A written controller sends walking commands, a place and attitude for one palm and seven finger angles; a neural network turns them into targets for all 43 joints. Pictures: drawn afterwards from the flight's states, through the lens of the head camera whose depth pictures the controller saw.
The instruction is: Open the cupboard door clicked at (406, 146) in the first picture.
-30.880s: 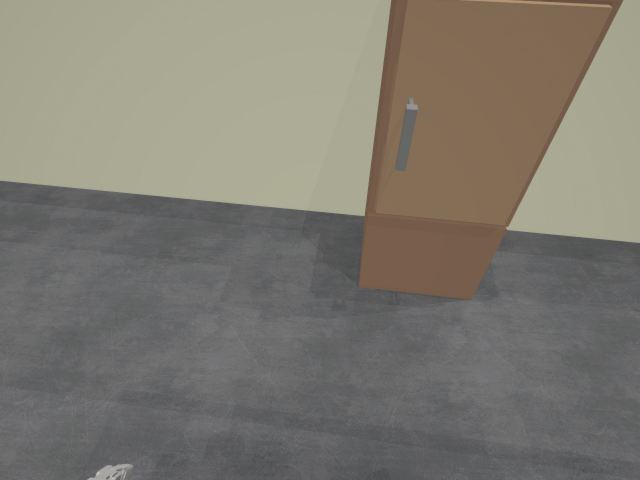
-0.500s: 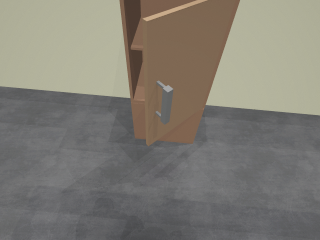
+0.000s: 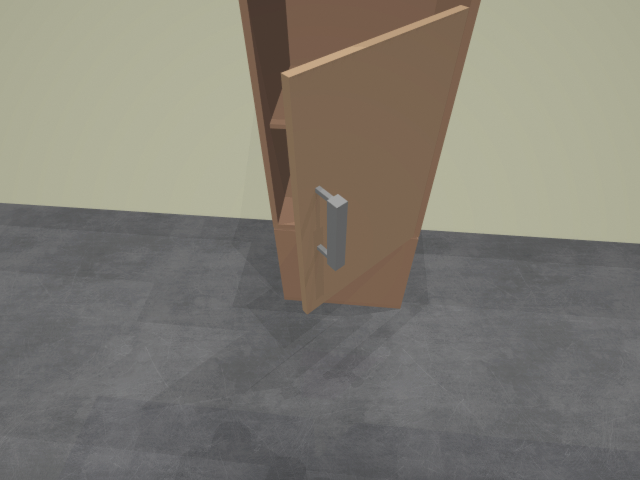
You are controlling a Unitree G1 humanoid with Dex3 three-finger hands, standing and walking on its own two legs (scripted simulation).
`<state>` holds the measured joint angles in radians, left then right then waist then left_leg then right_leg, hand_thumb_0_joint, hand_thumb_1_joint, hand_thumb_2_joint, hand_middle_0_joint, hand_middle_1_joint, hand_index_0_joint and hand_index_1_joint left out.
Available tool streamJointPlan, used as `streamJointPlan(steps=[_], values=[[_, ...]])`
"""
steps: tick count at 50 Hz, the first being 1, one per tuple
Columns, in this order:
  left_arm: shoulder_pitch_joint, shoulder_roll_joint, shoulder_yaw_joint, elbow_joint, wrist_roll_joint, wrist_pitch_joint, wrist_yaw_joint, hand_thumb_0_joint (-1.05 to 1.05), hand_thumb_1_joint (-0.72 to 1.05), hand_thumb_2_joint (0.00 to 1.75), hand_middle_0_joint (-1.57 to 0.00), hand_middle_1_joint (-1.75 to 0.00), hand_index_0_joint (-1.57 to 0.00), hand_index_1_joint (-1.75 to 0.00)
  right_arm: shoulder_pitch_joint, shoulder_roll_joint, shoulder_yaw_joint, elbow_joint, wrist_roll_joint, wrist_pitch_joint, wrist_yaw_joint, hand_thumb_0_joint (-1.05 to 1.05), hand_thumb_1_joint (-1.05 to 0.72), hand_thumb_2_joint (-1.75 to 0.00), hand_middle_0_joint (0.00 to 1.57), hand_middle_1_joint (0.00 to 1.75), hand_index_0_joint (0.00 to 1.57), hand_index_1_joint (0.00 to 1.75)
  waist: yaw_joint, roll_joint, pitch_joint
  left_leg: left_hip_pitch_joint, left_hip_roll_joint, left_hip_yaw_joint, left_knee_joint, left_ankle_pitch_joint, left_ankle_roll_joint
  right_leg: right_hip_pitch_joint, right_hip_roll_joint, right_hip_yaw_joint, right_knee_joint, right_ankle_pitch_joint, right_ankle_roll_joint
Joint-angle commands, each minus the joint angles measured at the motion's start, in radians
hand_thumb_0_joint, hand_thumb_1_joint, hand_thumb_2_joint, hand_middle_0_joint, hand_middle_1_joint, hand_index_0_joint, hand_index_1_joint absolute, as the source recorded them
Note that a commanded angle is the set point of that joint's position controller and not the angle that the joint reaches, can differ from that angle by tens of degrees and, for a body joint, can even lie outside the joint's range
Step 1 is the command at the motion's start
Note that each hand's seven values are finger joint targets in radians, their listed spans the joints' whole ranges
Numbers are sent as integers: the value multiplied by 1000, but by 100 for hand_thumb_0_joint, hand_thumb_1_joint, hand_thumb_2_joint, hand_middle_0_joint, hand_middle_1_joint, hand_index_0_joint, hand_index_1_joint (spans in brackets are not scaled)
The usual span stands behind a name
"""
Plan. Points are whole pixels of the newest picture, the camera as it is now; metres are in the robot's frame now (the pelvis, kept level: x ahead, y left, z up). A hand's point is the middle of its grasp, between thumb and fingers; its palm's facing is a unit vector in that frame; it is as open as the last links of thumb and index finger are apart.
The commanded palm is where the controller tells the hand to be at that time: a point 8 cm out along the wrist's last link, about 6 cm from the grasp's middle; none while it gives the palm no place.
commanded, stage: let the arm hang, fingers relaxed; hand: left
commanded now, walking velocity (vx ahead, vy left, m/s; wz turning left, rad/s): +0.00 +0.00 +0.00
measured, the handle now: (328, 229) +0.55 +0.02 -0.05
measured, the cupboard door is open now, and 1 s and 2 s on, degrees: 46 46 46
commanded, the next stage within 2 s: look to check the result in 0.28 s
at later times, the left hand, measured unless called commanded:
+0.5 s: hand out of the picture +0.00 +0.17 -0.17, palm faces +0.04 -0.98 -0.19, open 7.3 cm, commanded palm none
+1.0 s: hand out of the picture +0.02 +0.16 -0.17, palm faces +0.03 -0.98 -0.20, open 7.4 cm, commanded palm none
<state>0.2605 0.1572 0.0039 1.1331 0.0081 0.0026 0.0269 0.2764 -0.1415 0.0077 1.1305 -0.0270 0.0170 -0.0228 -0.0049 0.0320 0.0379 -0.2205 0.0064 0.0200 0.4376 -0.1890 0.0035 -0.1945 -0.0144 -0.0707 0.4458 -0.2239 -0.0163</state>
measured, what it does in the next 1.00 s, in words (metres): stands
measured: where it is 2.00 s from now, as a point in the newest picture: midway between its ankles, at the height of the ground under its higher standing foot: outside the picture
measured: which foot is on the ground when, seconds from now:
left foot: down 0.00-1.00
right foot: down 0.00-1.00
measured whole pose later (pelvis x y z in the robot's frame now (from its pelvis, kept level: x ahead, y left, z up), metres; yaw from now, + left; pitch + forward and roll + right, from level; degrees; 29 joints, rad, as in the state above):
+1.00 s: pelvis +0.03 -0.01 +0.00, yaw +0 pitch -1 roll +0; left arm 0.26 0.14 0.01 1.15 0.01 -0.01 0.03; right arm 0.25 -0.15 0.01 1.15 -0.02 0.00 -0.04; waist 0.00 0.02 0.05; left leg -0.17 0.02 0.02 0.39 -0.21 -0.01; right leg -0.14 0.00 -0.07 0.40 -0.24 -0.03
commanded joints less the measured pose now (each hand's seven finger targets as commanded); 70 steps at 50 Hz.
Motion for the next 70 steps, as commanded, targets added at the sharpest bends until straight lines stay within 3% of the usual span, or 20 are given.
streamJointPlan(steps=[1, 9, 16, 48, 51, 55, 58, 62, 64, 66, 67, 68, 69, 70], values=[[61, 110, 27, -15, 0, -10, 8, 0, 90, 90, -20, -30, -20, -30, 71, -83, -19, -16, 5, -14, -8, 0, -90, -90, 20, 30, 20, 30, 5, -50, 45, -15, 76, -77, -88, 25, 24, -36, -94, 92, -127, -49, -28], [61, 92, 30, -9, -1, -12, 8, 0, 90, 90, -20, -30, -20, -30, 72, -72, -18, -7, 2, -18, -13, 0, -90, -90, 20, 30, 20, 30, 4, 9, 42, -17, 78, -78, -99, 34, 20, -9, -93, 95, -122, -7, -29], [68, 86, 31, -7, -1, -15, 8, 0, 90, 90, -20, -30, -20, -30, 73, -79, -21, -12, 5, -20, -16, 0, -90, -90, 20, 30, 20, 30, 3, -31, 26, 15, 83, -75, -93, 60, 22, -7, -92, 88, -125, 15, -27], [58, 98, 31, 0, -2, -22, 8, 0, 90, 90, -20, -30, -20, -30, 46, -91, -17, 1, 5, -24, -17, 0, -90, -90, 20, 30, 20, 30, 1, -28, 28, 48, 85, -68, -100, 121, 17, 27, -97, 93, -138, 93, -27], [56, 103, 45, -13, 1, -7, 7, 0, 90, 90, -20, -30, -20, -30, 50, -96, -27, -6, 5, -12, -25, 0, -90, -90, 20, 30, 20, 30, 2, -28, 49, 52, 96, -40, -57, 97, 14, -21, -93, 115, -116, 110, -32], [21, 137, 78, -58, 7, 15, -3, 0, 90, 90, -20, -30, -20, -30, 46, -128, -55, -39, 3, 3, -33, 0, -90, -90, 20, 30, 20, 30, -5, -52, 33, 33, 115, -1, -7, 41, 12, -57, -92, 150, -57, 146, -46], [0, 138, 91, -92, 9, 27, -11, 0, 90, 90, -20, -30, -20, -30, 34, -143, -68, -69, 1, 5, -36, 0, -90, -90, 20, 30, 20, 30, -7, -14, 33, 23, 141, -12, -15, -14, 22, -108, -68, 171, -13, 101, -48], [-15, 127, 98, -135, 14, 34, -23, 0, 90, 90, -20, -30, -20, -30, 21, -193, -88, -110, -2, 0, -40, 0, -90, -90, 20, 30, 20, 30, -3, 68, 2, 31, 241, -88, -75, -64, 72, -163, 2, 139, 134, 46, -27], [-17, 111, 101, -154, 14, 40, -31, 0, 90, 90, -20, -30, -20, -30, 3, -220, -98, -130, -6, -6, -39, 0, -90, -90, 20, 30, 20, 30, 5, 173, -15, 20, 336, -145, -139, -33, 129, -182, 29, 77, 316, -141, -11], [-24, 101, 104, -171, 14, 46, -36, 0, 90, 90, -20, -30, -20, -30, -16, -227, -98, -151, -10, -9, -37, 0, -90, -90, 20, 30, 20, 30, 11, 185, -23, 21, 385, -142, -142, 57, 170, -191, 10, 69, 422, -274, -4], [-18, 106, 105, -178, 14, 44, -39, 0, 90, 90, -20, -30, -20, -30, -38, -229, -100, -165, -13, -10, -37, 0, -90, -90, 20, 30, 20, 30, 22, 165, -17, -12, 383, -109, -107, 112, 158, -158, -7, 78, 383, -272, -7], [15, 107, 106, -173, 13, 39, -42, 0, 90, 90, -20, -30, -20, -30, -68, -232, -99, -176, -13, -10, -36, 0, -90, -90, 20, 30, 20, 30, 49, 124, -26, -20, 352, -47, -31, 171, 128, -101, -8, 70, 286, -209, -7], [70, 121, 111, -159, 14, 31, -41, 0, 90, 90, -20, -30, -20, -30, -95, -231, -99, -187, -8, -6, -35, 0, -90, -90, 20, 30, 20, 30, 80, 40, -35, -47, 289, 18, 102, 160, 75, -21, -10, 85, 114, -51, -9], [112, 210, 128, -151, 26, 17, -30, 0, 90, 90, -20, -30, -20, -30, -99, -182, -97, -210, 6, 2, -33, 0, -90, -90, 20, 30, 20, 30, 91, -264, -50, -180, 126, 126, 347, -83, -13, 73, -155, 353, -108, 220, -45]])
